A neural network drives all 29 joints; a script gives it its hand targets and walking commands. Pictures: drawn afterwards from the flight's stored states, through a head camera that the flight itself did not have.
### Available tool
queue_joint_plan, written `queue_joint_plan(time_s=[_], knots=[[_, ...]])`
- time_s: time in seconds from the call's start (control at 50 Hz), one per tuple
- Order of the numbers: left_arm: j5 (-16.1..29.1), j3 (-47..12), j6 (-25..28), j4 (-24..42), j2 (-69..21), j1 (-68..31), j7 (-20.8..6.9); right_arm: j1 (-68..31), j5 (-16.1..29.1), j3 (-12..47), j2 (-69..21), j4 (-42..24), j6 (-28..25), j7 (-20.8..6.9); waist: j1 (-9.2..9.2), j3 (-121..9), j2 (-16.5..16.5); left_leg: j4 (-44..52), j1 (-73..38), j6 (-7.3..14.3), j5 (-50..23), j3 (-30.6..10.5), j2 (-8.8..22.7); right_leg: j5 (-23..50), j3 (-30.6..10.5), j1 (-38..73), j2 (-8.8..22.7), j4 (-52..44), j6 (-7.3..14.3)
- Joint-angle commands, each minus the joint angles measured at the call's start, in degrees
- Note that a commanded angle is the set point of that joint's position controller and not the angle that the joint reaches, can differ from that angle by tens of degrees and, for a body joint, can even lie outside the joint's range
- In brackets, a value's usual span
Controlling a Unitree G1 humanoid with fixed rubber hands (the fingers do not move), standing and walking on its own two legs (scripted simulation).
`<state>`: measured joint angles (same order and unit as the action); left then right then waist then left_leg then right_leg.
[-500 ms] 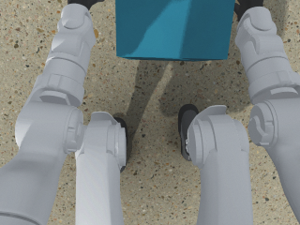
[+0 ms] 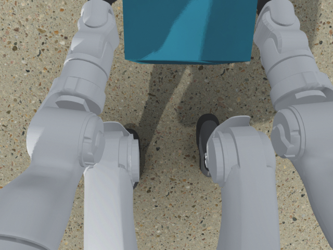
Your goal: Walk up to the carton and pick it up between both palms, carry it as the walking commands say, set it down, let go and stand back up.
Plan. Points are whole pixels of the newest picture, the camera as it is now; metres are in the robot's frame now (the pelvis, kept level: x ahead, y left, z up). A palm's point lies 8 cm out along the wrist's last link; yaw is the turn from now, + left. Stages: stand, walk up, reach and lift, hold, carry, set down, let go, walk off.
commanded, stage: reach and lift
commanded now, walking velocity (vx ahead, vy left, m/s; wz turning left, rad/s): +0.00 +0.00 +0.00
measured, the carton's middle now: (182, 13) +0.52 -0.06 -0.25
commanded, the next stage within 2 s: none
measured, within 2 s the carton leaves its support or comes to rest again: leaves its support in 0.56 s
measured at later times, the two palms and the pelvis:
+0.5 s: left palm (92, 1) +0.54 +0.11 -0.18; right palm out of the picture +0.53 -0.19 -0.18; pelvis +0.01 +0.01 -0.01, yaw +1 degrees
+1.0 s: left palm out of the picture +0.54 +0.10 -0.10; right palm out of the picture +0.52 -0.20 -0.11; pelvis +0.00 -0.01 +0.01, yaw +2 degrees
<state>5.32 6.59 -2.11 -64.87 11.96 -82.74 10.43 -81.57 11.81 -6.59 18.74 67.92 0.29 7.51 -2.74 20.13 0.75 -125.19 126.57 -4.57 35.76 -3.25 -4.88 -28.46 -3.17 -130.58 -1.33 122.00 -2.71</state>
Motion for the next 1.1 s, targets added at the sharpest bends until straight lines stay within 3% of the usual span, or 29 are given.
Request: queue_joint_plan(time_s=[0.0, 0.08, 0.1, 0.12, 0.14, 0.18, 0.2, 0.22, 0.26, 0.34, 0.44, 0.54, 0.56, 0.62, 0.72, 0.74, 0.82, 0.84, 0.96, 1.04, 1.06, 1.08], knots=[[-3.7, -6.2, -1.9, 8.0, -42.6, -24.3, -13.5, -32.9, -2.7, 10.1, -44.0, -13.4, 2.8, -14.7, 1.16, -64.8, 0.7, 8.7, -21.5, 2.7, -15.5, 7.5, -3.9, 15.5, 6.0, 33.1, -4.5, -5.3, -0.3], [-5.4, -5.1, -3.5, 9.6, -48.2, -23.6, -15.9, -32.6, -4.2, 8.9, -48.7, -15.5, 4.4, -16.8, 0.64, -63.5, 2.3, 8.4, -19.3, 2.7, -15.4, 8.0, -4.8, 15.7, 6.6, 32.0, -4.7, -4.7, 0.3], [-5.1, -5.7, -3.9, 9.6, -48.9, -24.1, -16.2, -32.8, -4.5, 8.5, -48.5, -15.5, 4.7, -17.1, -0.81, -64.3, 2.7, 8.0, -20.0, 2.6, -15.6, 8.0, -4.6, 15.7, 6.8, 31.8, -4.6, -4.6, 0.3], [-5.1, -5.9, -4.1, 10.8, -49.5, -24.4, -16.5, -31.8, -4.7, 8.3, -49.4, -15.1, 5.0, -17.3, -0.39, -63.9, 3.1, 8.0, -19.0, 2.6, -15.0, 8.2, -4.9, 15.2, 6.7, 31.6, -4.7, -4.4, 0.7], [-4.7, -6.3, -4.3, 11.3, -50.5, -24.5, -16.9, -30.8, -5.0, 8.4, -49.9, -15.0, 5.3, -17.5, -1.79, -63.5, 2.4, 8.2, -18.3, 2.7, -14.6, 7.9, -4.9, 15.6, 7.0, 31.8, -4.8, -4.6, 0.8], [-5.2, -6.5, -5.0, 11.9, -51.0, -24.4, -17.3, -30.0, -5.2, 7.9, -50.4, -14.5, 5.9, -17.9, -1.54, -62.5, 3.5, 8.2, -17.5, 2.6, -13.3, 8.3, -5.1, 14.0, 6.8, 30.5, -4.7, -5.0, 1.3], [-4.8, -7.2, -5.3, 12.4, -51.1, -25.3, -17.5, -29.5, -5.6, 7.4, -50.5, -14.2, 6.2, -18.2, -2.5, -62.7, 4.0, 8.2, -17.3, 2.7, -13.1, 8.0, -4.8, 14.2, 6.8, 30.5, -4.5, -4.8, 1.5], [-4.7, -7.5, -5.4, 13.2, -51.7, -25.5, -17.6, -28.1, -5.7, 7.1, -51.6, -13.1, 6.5, -18.5, -2.1, -62.4, 3.9, 8.3, -17.6, 2.6, -13.2, 8.0, -5.0, 13.9, 6.9, 29.7, -4.6, -4.6, 1.8], [-4.6, -7.7, -5.6, 13.5, -52.7, -25.1, -17.8, -26.4, -6.6, 6.3, -52.3, -12.2, 7.1, -18.9, -3.14, -61.2, 4.6, 8.5, -17.9, 2.6, -13.8, 7.9, -5.1, 13.9, 7.2, 28.2, -4.8, -4.8, 1.9], [-3.9, -8.4, -5.8, 13.1, -55.1, -24.0, -17.6, -25.4, -7.4, 5.9, -53.5, -13.1, 7.3, -19.7, -3.97, -61.4, 5.0, 8.6, -18.3, 2.7, -16.2, 7.7, -5.3, 15.5, 7.6, 27.3, -4.8, -4.3, 2.1], [-2.6, -10.3, -5.8, 13.9, -56.5, -23.1, -16.6, -28.2, -5.6, 9.1, -55.2, -18.7, 7.1, -20.1, -3.04, -68.8, 3.9, 8.6, -21.8, 2.8, -20.5, 7.4, -5.6, 19.9, 7.9, 29.9, -4.5, -3.7, 1.5], [0.6, -15.2, -5.9, 19.5, -59.9, -25.9, -15.1, -31.2, -2.9, 12.9, -56.4, -25.4, 7.4, -19.4, -4.85, -81.4, 3.5, 8.6, -29.1, 2.6, -25.3, 7.2, -5.9, 24.6, 9.3, 35.5, -4.7, -3.5, 0.7], [1.1, -16.5, -6.1, 21.3, -60.9, -26.9, -14.8, -31.5, -2.1, 13.5, -56.6, -26.8, 7.5, -19.3, -4.77, -84.4, 4.8, 8.6, -31.2, 2.3, -26.4, 7.4, -6.0, 25.5, 9.2, 36.6, -4.8, -3.6, 0.8], [1.3, -17.1, -6.8, 22.4, -61.8, -28.5, -14.0, -30.5, -3.1, 12.5, -56.4, -25.5, 8.8, -19.5, -6.29, -85.0, 5.8, 9.7, -33.9, 2.1, -25.5, 7.4, -6.2, 23.0, 10.0, 34.7, -4.7, -4.4, 1.2], [-2.6, -11.6, -9.0, 17.5, -61.8, -26.5, -14.2, -31.0, -7.0, 10.1, -58.3, -24.5, 11.2, -20.4, -4.6, -79.0, 3.9, 12.1, -29.5, 2.7, -17.9, 8.4, -6.3, 15.5, 10.2, 32.0, -5.0, -7.8, 0.5], [-3.4, -10.9, -9.4, 17.4, -61.5, -26.3, -14.3, -31.7, -7.1, 10.2, -58.9, -24.8, 11.6, -20.4, -3.55, -79.6, 3.4, 12.6, -29.3, 2.9, -16.4, 8.6, -6.3, 14.4, 10.1, 33.6, -4.9, -8.2, 0.2], [-4.9, -7.8, -10.7, 16.9, -62.0, -26.9, -15.3, -33.5, -8.1, 11.1, -61.0, -26.4, 13.1, -20.2, -1.75, -81.0, -0.8, 13.7, -25.4, 3.4, -12.3, 9.7, -6.6, 11.6, 10.0, 37.1, -5.0, -10.6, -0.1], [-4.9, -7.6, -10.7, 17.4, -62.3, -27.6, -15.4, -33.9, -8.8, 11.0, -61.6, -26.4, 13.5, -20.1, -2.36, -81.1, -1.6, 13.7, -24.4, 3.5, -11.9, 9.7, -6.6, 11.8, 10.0, 37.8, -5.2, -11.0, -0.2], [-4.8, -7.0, -12.3, 18.5, -62.8, -27.6, -16.7, -33.5, -8.7, 13.6, -64.5, -28.3, 15.3, -18.7, -1.24, -84.6, -5.6, 15.1, -22.1, 3.7, -11.6, 10.1, -6.8, 13.5, 9.1, 44.9, -5.6, -13.5, -0.8], [-8.0, -2.9, -13.0, 15.8, -63.0, -24.0, -17.8, -29.3, -11.8, 10.6, -66.7, -25.5, 16.1, -18.4, 0.05, -80.0, -6.4, 16.6, -18.5, 3.4, -9.8, 10.3, -6.9, 12.0, 8.4, 43.7, -6.1, -15.9, -0.8], [-8.8, -2.8, -13.0, 15.7, -62.8, -23.9, -18.1, -29.2, -11.8, 10.2, -67.1, -25.7, 16.1, -18.5, 1.07, -79.9, -4.9, 16.7, -18.1, 3.4, -10.4, 10.4, -6.7, 13.2, 7.6, 44.2, -6.1, -15.7, -0.6], [-8.8, -2.7, -13.0, 15.5, -63.6, -23.0, -18.3, -28.7, -12.5, 10.0, -67.1, -25.8, 16.1, -18.4, 0.77, -80.0, -5.2, 17.1, -17.8, 3.3, -11.1, 10.4, -6.8, 13.9, 7.4, 45.0, -6.2, -16.2, -0.6]])
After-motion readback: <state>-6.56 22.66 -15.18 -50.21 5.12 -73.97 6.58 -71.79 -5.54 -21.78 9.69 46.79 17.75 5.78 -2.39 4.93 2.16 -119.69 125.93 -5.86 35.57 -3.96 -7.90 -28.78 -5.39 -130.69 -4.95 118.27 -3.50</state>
